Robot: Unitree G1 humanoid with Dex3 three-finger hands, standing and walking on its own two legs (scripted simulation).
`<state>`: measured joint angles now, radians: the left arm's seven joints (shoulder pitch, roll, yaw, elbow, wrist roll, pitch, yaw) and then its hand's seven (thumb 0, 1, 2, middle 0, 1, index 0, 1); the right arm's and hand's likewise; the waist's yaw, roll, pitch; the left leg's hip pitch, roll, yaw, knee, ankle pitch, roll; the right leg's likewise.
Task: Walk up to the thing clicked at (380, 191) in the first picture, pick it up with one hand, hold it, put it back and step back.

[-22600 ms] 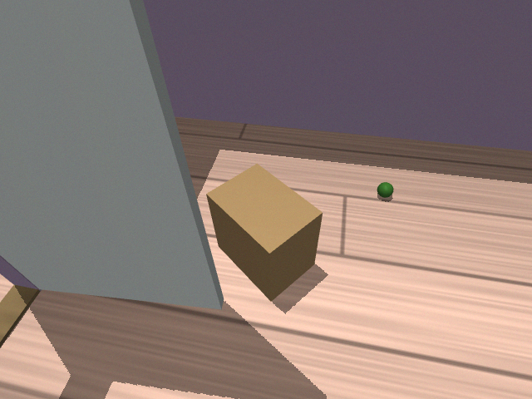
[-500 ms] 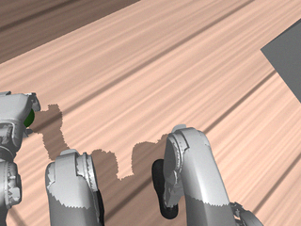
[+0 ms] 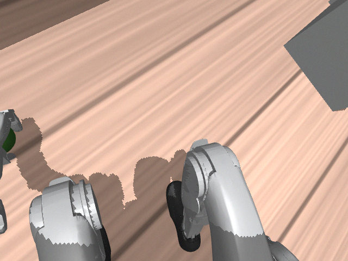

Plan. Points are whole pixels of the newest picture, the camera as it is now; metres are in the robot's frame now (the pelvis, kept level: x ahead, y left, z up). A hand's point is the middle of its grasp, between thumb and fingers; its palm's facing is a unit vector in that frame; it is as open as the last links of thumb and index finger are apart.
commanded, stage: rest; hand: left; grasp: from above
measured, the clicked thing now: out of the picture +0.43 +0.31 -0.23
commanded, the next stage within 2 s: open in 1.14 s
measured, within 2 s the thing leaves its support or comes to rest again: neither
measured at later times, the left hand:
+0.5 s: hand (4, 142) +0.42 +0.29 -0.24, palm faces -0.46 -0.16 -0.88, open 8.5 cm
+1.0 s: hand (7, 140) +0.43 +0.29 -0.25, palm faces -0.46 -0.14 -0.88, open 8.5 cm
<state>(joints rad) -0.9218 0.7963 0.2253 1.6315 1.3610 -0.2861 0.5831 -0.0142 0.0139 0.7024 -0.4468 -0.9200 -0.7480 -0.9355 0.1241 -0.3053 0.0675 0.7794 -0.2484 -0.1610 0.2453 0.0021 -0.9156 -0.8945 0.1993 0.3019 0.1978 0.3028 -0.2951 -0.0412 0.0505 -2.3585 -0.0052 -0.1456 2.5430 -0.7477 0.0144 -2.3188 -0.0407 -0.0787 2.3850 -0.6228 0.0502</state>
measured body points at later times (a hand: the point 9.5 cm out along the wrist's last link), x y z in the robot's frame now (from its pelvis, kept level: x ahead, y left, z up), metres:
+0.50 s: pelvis +0.00 +0.00 -0.01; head +0.26 +0.10 +0.34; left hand +0.44 +0.30 -0.19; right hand +0.04 -0.27 -0.08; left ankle +0.06 +0.12 -0.27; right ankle +0.11 -0.13 -0.27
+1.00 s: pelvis -0.01 +0.01 -0.01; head +0.26 +0.11 +0.34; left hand +0.45 +0.29 -0.20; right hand +0.04 -0.27 -0.07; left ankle +0.06 +0.12 -0.27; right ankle +0.11 -0.13 -0.27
